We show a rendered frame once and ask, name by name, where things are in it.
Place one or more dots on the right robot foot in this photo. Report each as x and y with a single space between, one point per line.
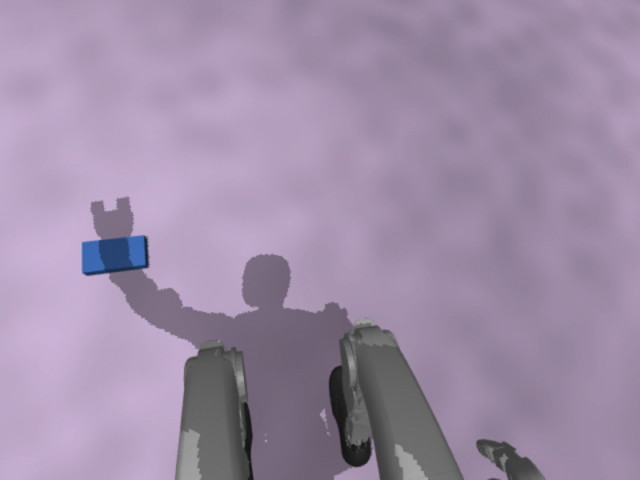
354 455

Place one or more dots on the small box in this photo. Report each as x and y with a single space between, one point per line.
114 255

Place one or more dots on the right robot hand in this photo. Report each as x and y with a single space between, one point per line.
507 459

